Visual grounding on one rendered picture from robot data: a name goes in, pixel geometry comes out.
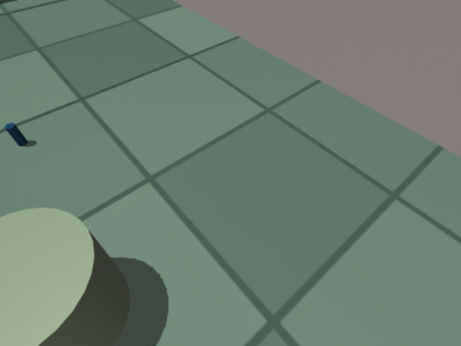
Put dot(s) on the can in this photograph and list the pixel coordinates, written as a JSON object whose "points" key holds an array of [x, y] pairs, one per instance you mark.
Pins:
{"points": [[16, 134]]}

